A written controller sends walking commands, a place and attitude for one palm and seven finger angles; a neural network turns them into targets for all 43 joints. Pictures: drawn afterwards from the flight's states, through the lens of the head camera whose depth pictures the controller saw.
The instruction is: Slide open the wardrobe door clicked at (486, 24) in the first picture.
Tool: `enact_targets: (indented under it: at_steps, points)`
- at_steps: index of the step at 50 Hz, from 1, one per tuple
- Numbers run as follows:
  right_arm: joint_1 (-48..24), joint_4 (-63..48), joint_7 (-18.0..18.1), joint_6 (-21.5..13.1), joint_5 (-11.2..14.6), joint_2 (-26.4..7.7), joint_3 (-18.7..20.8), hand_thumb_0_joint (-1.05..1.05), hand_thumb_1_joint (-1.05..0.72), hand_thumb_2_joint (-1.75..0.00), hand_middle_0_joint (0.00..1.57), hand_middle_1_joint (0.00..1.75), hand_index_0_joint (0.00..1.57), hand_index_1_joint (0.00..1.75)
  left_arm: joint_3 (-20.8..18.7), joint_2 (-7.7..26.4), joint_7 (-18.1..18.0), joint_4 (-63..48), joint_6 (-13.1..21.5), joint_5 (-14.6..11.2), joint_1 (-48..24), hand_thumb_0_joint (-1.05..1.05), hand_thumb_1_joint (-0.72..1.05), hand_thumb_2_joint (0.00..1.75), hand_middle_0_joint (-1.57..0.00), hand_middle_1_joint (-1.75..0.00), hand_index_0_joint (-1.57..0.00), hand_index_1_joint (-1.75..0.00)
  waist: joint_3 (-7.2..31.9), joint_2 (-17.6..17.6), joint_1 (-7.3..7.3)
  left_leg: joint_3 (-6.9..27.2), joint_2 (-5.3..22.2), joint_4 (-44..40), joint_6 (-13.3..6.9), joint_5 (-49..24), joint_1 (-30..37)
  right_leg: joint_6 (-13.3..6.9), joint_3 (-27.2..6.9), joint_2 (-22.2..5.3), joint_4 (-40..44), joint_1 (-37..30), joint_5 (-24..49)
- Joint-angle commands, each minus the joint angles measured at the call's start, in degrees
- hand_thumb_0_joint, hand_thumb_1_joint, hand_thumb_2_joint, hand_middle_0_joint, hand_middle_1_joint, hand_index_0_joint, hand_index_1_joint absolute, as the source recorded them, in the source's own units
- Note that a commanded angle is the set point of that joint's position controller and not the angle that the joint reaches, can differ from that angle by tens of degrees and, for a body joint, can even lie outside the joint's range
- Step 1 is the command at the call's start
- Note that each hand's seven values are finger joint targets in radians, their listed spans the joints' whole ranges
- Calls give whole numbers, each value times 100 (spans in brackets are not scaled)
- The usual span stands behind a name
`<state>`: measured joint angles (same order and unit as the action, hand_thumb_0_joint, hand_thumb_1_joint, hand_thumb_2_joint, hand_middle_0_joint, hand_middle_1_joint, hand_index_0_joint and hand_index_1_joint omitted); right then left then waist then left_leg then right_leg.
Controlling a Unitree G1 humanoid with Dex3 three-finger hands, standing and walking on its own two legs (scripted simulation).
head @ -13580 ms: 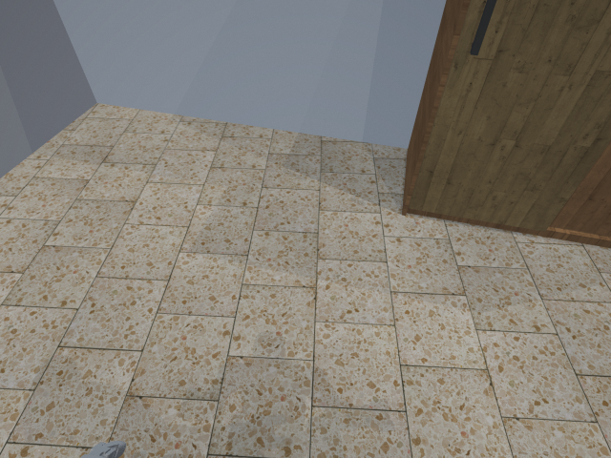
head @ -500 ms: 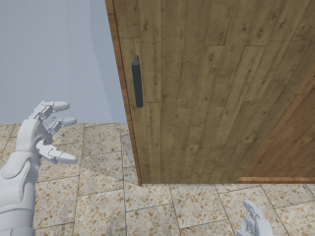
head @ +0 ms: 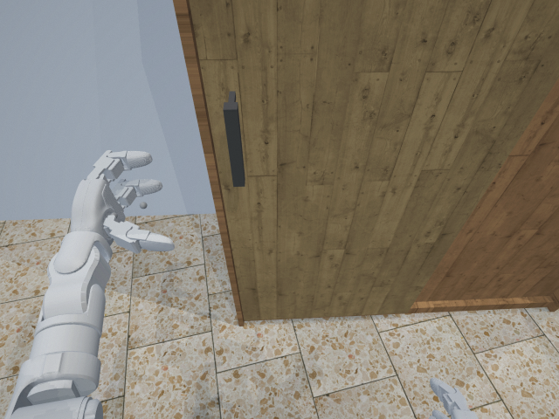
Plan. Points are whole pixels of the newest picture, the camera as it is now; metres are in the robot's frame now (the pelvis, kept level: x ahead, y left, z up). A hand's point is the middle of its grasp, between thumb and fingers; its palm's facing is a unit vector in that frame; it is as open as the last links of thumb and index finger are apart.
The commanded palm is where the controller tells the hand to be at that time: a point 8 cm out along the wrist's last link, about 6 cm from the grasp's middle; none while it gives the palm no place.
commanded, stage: move the hooked fingers beside the handle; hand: left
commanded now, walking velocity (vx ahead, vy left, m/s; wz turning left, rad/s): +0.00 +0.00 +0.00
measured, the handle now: (235, 140) +0.55 +0.11 +0.11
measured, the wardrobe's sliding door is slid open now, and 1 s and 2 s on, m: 0.00 0.00 0.00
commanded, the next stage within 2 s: feel for the door with the fingertips in 1.58 s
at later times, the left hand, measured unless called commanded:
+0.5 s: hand (190, 171) +0.45 +0.16 +0.12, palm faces +0.09 -1.00 +0.00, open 14.0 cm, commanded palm +0.42 +0.22 +0.12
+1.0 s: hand (202, 158) +0.49 +0.16 +0.12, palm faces +0.10 -0.99 -0.01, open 14.0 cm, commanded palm +0.46 +0.20 +0.12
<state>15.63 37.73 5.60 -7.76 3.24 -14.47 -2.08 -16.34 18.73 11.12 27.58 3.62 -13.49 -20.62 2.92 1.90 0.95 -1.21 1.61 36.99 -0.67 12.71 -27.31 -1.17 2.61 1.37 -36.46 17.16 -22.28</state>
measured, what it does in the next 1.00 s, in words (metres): stands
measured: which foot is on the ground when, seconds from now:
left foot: down 0.00-1.00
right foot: down 0.00-1.00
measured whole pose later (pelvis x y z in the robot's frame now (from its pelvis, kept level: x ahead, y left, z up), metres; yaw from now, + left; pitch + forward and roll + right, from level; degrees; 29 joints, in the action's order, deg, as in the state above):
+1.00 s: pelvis +0.02 -0.02 -0.01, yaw -2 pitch +11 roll -1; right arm 21.9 38.6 1.8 0.5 1.5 -15.2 0.6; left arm -19.1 21.1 5.3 57.0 13.7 -7.4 -43.9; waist 5.0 1.9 5.6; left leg -1.7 3.3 41.7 0.6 15.9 -36.3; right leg -2.5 1.8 2.8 -41.6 26.8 -25.3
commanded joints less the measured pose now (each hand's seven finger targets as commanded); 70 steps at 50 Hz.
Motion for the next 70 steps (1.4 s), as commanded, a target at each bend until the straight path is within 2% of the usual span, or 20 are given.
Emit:
enact_targets:
  at_steps: [1, 9, 11, 15, 21, 24, 27, 33, 36, 40, 43, 45, 47, 50, 51, 54, 59, 63, 66, 70]
  points:
    - [-219, -711, 28, -214, 11, -797, 292, 0, -90, -90, 20, 30, 20, 30, -143, 1139, -121, -900, 397, -19, -2529, 0, -50, 30, -30, -120, -30, -120, 1179, 0, 81, 301, -67, -363, -158, -278, 1626, 65, -66, 65, 735, 870, 1075]
    - [-20, -584, -60, -97, -25, -811, 335, 0, -90, -90, 20, 30, 20, 30, 66, 953, -362, -429, 680, 132, -3330, 0, -50, 30, -30, -120, -30, -120, 1527, 118, 157, 363, -54, -258, -119, -403, 1811, 42, -46, 83, 588, 1056, 1138]
    - [84, -527, -78, -39, -51, -846, 347, 0, -90, -90, 20, 30, 20, 30, -162, 1195, -458, -161, 728, 158, -3355, 0, -50, 30, -30, -120, -30, -120, 1542, -129, 123, 359, -58, -225, -133, -413, 1634, 42, -48, 89, 578, 932, 1158]
    - [158, -510, -138, 50, -56, -817, 362, 0, -90, -90, 20, 30, 20, 30, 79, 948, -566, 61, 784, 278, -3857, 0, -50, 30, -30, -120, -30, -120, 1576, 166, 233, 315, -53, -161, -119, -502, 1705, 54, -60, 84, 500, 1146, 1285]
    - [393, -444, -181, 171, -112, -853, 410, 0, -90, -90, 20, 30, 20, 30, -200, 1236, -693, 482, 1010, 350, -4181, 0, -50, 30, -30, -120, -30, -120, 1824, -208, 232, 255, -82, 0, -160, -710, 1486, 71, -119, 97, 413, 912, 1637]
    - [438, -446, -232, 215, -112, -819, 439, 0, -90, -90, 20, 30, 20, 30, -154, 1149, -693, 513, 1123, 417, -4243, 0, -50, 30, -30, -120, -30, -120, 2045, 141, 223, 202, -90, 77, -145, -978, 1645, 65, -136, 109, 309, 965, 1931]
    - [531, -414, -242, 293, -109, -835, 442, 0, -90, -90, 20, 30, 20, 30, -175, 1176, -645, 963, 1115, 399, -4206, 0, -50, 30, -30, -120, -30, -120, 1772, -238, 281, 129, -115, 138, -196, -903, 1234, 121, -200, 103, 334, 889, 2150]
    - [706, -349, -283, 399, -125, -836, 493, 0, -90, -90, 20, 30, 20, 30, -50, 1066, -624, 1135, 1192, 435, -4883, 0, -50, 30, -30, -120, -30, -120, 1935, 48, 405, 147, -111, 255, -192, -1052, 1392, 113, -195, 120, 255, 1130, 2239]
    - [834, -275, -283, 450, -155, -870, 502, 0, -90, -90, 20, 30, 20, 30, -314, 1356, -693, 1427, 1296, 438, -5010, 0, -50, 30, -30, -120, -30, -120, 1950, -340, 434, 144, -126, 316, -227, -947, 1136, 148, -232, 115, 249, 1017, 2248]
    - [887, -274, -318, 509, -177, -854, 507, 0, -90, -90, 20, 30, 20, 30, -454, 1557, -720, 1549, 1407, 564, -5153, 0, -50, 30, -30, -120, -30, -120, 2246, -21, 390, 95, -157, 401, -228, -1126, 1135, 168, -323, 84, 133, 942, 2627]
    - [921, -328, -328, 587, -181, -873, 487, 0, -90, -90, 20, 30, 20, 30, -601, 1785, -672, 1887, 1383, 641, -4823, 0, -50, 30, -30, -120, -30, -120, 2136, -109, 341, 67, -158, 400, -237, -1047, 866, 177, -325, 76, 107, 843, 2673]
    - [917, -387, -341, 635, -166, -860, 491, 0, -90, -90, 20, 30, 20, 30, -380, 1597, -593, 1788, 1366, 648, -4956, 0, -50, 30, -30, -120, -30, -120, 2110, 65, 395, 54, -155, 393, -235, -1077, 936, 161, -307, 87, 106, 919, 2669]
    - [928, -458, -349, 656, -161, -870, 522, 0, -90, -90, 20, 30, 20, 30, -421, 1517, -544, 1751, 1371, 577, -4659, 0, -50, 30, -30, -120, -30, -120, 2277, 11, 316, 50, -149, 431, -231, -1263, 1086, 145, -275, 120, 81, 884, 2795]
    - [934, -457, -350, 664, -148, -858, 551, 0, -90, -90, 20, 30, 20, 30, -217, 1204, -491, 1461, 1404, 430, -4879, 0, -50, 30, -30, -120, -30, -120, 2297, -37, 420, 86, -127, 443, -226, -1302, 1275, 141, -235, 167, 116, 1010, 2724]
    - [957, -447, -344, 667, -158, -863, 555, 0, -90, -90, 20, 30, 20, 30, -255, 1235, -509, 1404, 1433, 396, -4867, 0, -50, 30, -30, -120, -30, -120, 2265, -194, 438, 83, -127, 458, -249, -1332, 1218, 154, -240, 162, 126, 922, 2806]
    - [926, -433, -352, 672, -152, -880, 565, 0, -90, -90, 20, 30, 20, 30, -458, 1459, -577, 1148, 1464, 417, -4776, 0, -50, 30, -30, -120, -30, -120, 2461, -84, 346, 88, -144, 444, -243, -1443, 1290, 157, -268, 148, 73, 812, 3024]
    - [878, -395, -344, 717, -146, -865, 524, 0, -90, -90, 20, 30, 20, 30, -441, 1563, -628, 1384, 1356, 564, -4719, 0, -50, 30, -30, -120, -30, -120, 1965, 9, 397, 68, -137, 408, -245, -1138, 1076, 156, -278, 125, 147, 1017, 2664]
    - [791, -470, -354, 685, -134, -826, 531, 0, -90, -90, 20, 30, 20, 30, -129, 1154, -609, 1042, 1422, 501, -4828, 0, -50, 30, -30, -120, -30, -120, 2228, 272, 417, 131, -115, 439, -207, -1328, 1502, 97, -204, 170, 114, 1156, 2552]
    - [827, -437, -346, 666, -123, -822, 544, 0, -90, -90, 20, 30, 20, 30, 64, 885, -607, 1132, 1413, 426, -4801, 0, -50, 30, -30, -120, -30, -120, 2212, 24, 485, 180, -93, 446, -203, -1319, 1552, 92, -153, 192, 129, 1206, 2426]
    - [785, -373, -343, 669, -118, -852, 518, 0, -90, -90, 20, 30, 20, 30, 79, 870, -685, 1682, 1248, 468, -4932, 0, -50, 30, -30, -120, -30, -120, 1720, -203, 537, 206, -87, 363, -200, -825, 1218, 118, -149, 172, 212, 1474, 1973]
